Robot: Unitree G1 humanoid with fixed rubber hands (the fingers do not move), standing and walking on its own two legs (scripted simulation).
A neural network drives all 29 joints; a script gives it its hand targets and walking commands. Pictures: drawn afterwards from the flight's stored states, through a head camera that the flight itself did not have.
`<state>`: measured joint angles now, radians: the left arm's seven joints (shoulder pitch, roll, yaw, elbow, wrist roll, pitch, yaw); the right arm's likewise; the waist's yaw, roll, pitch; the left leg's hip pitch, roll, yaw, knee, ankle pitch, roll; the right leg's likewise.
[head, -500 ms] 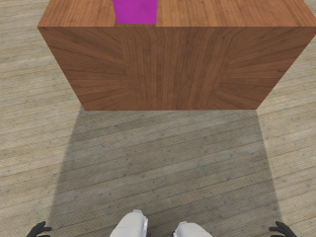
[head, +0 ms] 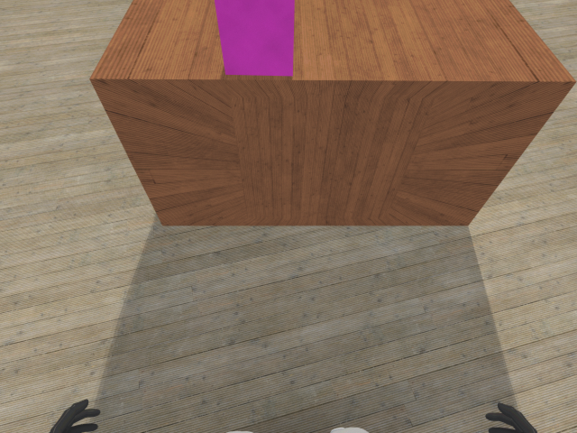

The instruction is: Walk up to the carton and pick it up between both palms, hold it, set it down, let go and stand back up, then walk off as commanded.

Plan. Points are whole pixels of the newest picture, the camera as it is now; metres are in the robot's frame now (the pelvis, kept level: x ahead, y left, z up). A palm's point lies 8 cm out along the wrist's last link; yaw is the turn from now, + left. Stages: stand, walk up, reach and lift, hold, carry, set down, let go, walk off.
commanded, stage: stand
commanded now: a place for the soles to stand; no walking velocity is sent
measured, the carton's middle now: (259, 17) +1.07 +0.07 +0.02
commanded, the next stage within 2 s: none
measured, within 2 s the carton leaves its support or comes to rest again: neither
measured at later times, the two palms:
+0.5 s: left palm out of the picture +0.13 +0.29 -0.07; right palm out of the picture +0.10 -0.34 -0.10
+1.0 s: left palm out of the picture +0.12 +0.29 -0.07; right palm out of the picture +0.09 -0.34 -0.09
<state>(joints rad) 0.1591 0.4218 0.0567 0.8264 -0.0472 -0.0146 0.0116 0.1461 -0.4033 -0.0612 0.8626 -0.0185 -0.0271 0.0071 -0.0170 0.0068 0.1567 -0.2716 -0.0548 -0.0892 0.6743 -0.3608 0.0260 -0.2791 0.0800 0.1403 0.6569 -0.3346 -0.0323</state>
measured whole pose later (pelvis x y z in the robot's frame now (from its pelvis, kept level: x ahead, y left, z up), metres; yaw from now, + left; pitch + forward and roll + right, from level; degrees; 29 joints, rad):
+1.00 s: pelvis +0.00 -0.02 +0.02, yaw -1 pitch -3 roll +1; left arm 0.16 0.40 0.06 0.88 -0.05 -0.02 0.01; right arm 0.08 -0.40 -0.02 1.05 -0.02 -0.03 0.01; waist -0.02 0.01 0.09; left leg -0.15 -0.03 -0.09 0.45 -0.25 0.00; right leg -0.19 0.08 0.15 0.49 -0.25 -0.03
